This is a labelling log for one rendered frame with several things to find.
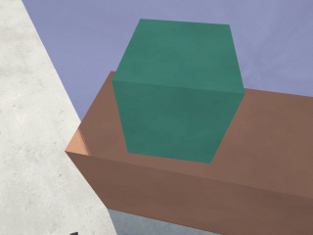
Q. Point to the carton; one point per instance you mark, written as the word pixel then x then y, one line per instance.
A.
pixel 177 89

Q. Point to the pedestal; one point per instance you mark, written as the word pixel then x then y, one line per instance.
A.
pixel 259 182

